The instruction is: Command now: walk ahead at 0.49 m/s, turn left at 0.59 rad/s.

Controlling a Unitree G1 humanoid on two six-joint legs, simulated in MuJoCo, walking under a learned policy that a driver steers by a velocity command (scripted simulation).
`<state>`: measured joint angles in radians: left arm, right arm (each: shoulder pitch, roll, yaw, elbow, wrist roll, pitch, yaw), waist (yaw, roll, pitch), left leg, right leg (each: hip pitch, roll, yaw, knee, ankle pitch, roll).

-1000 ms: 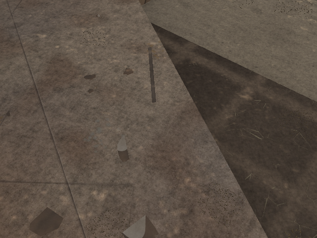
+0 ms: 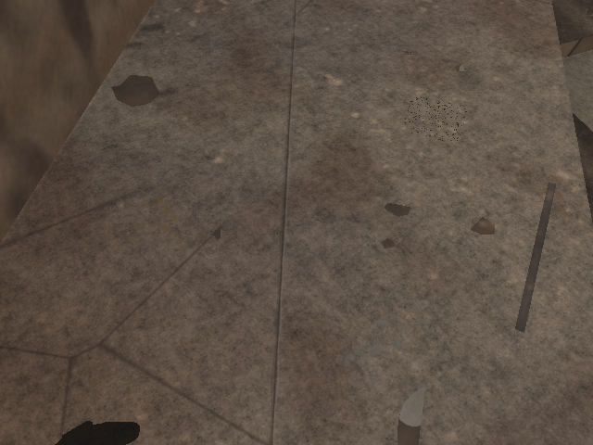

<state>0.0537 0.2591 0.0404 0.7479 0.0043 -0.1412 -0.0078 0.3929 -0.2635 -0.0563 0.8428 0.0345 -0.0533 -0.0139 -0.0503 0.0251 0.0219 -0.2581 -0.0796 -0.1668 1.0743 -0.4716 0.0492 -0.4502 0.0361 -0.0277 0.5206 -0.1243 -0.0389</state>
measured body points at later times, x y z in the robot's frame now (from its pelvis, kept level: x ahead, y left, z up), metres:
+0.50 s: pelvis +0.26 +0.07 +0.00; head +0.30 +0.09 +0.44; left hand +0.21 +0.34 -0.14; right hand +0.52 -0.12 -0.08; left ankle +0.33 +0.19 -0.73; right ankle +0.12 -0.11 -0.67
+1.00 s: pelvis +0.53 +0.06 -0.01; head +0.57 +0.05 +0.43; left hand +0.75 +0.29 -0.10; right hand +0.53 -0.22 -0.15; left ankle +0.34 +0.19 -0.71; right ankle +0.64 -0.03 -0.73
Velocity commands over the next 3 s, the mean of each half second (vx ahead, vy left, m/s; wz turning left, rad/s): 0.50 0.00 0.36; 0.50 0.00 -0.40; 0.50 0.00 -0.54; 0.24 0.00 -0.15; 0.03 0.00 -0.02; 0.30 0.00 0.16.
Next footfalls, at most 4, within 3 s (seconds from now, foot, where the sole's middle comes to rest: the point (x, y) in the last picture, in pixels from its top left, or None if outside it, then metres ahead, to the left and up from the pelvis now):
0.44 left None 0.37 0.20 -0.76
0.98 right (310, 349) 0.68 -0.03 -0.76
1.48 left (262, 236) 1.02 0.08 -0.76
1.90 right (357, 231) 1.03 -0.18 -0.76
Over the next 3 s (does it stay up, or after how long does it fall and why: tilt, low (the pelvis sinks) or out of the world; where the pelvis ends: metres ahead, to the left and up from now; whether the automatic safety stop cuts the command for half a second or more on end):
stays up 1.08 -0.12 0.02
